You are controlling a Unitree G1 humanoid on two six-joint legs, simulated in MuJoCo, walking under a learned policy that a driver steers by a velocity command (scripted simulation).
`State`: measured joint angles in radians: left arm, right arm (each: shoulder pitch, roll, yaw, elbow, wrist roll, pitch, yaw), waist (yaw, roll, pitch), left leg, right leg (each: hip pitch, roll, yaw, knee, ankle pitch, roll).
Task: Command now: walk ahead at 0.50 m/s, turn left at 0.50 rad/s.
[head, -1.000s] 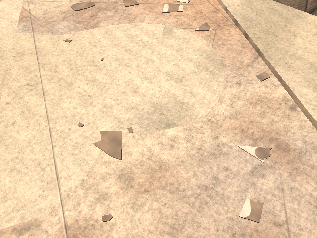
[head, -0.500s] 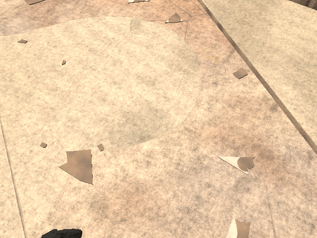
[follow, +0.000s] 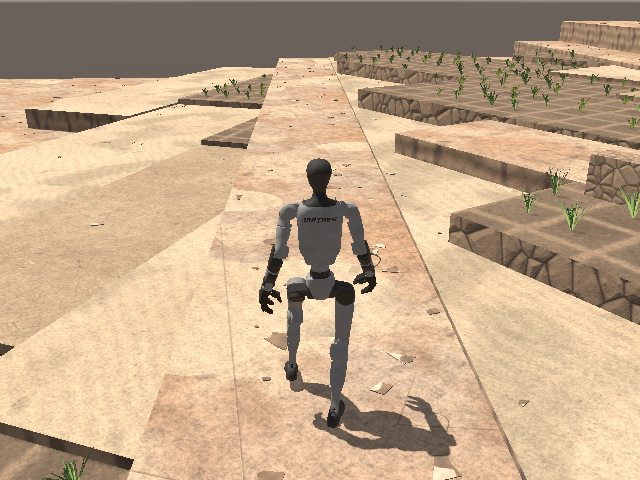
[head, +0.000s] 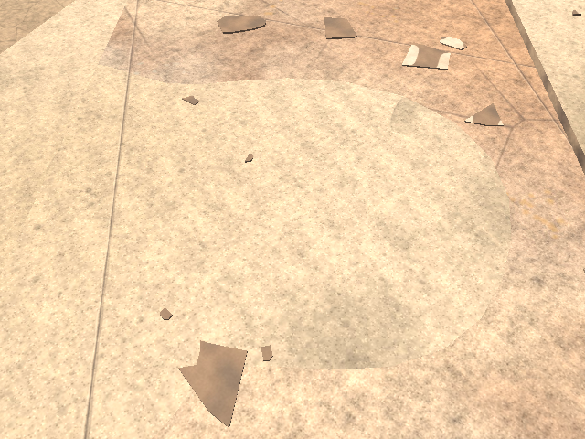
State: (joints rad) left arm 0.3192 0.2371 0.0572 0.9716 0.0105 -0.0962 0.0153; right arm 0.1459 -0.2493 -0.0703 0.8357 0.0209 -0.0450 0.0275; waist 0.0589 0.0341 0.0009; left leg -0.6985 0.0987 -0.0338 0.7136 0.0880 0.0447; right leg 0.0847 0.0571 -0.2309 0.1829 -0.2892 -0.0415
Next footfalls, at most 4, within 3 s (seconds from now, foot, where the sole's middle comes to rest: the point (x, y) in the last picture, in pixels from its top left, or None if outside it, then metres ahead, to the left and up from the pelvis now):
0.14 left None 0.25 0.12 -0.77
0.60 right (329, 414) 0.57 -0.02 -0.77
1.02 left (234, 437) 0.50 0.19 -0.77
1.40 right None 0.46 -0.06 -0.77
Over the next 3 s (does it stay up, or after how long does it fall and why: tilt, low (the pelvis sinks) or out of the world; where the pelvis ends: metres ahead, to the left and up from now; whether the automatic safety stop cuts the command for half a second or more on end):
stays up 0.68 0.09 0.00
